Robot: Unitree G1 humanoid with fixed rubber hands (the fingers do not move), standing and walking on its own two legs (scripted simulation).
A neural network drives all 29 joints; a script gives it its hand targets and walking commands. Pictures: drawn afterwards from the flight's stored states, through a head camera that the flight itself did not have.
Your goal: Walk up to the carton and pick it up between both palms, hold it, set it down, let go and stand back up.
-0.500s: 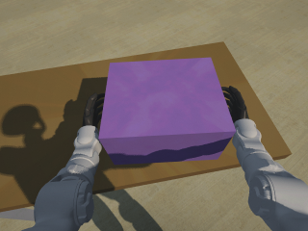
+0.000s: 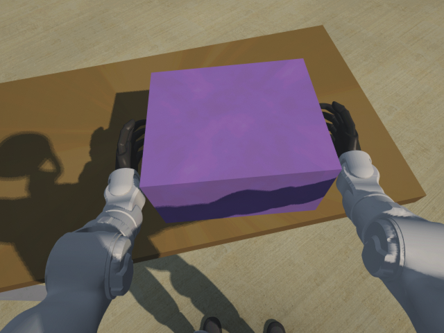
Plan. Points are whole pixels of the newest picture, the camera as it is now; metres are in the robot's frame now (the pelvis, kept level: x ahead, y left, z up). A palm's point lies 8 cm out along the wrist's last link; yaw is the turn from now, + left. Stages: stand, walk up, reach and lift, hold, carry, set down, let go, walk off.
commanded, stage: set down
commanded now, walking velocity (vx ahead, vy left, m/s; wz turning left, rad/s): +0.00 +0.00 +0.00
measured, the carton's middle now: (233, 141) +0.49 +0.03 -0.02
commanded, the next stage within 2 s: none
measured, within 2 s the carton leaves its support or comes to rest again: rests again in 0.24 s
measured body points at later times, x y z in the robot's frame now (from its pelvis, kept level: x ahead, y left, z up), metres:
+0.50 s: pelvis +0.00 +0.01 +0.00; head +0.16 +0.01 +0.42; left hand +0.45 +0.23 +0.00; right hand +0.48 -0.17 +0.00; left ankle +0.01 +0.11 -0.72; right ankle +0.00 -0.12 -0.72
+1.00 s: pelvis +0.00 +0.01 +0.00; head +0.16 +0.01 +0.42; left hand +0.45 +0.23 +0.00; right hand +0.49 -0.17 +0.00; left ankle +0.01 +0.11 -0.72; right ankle +0.00 -0.12 -0.72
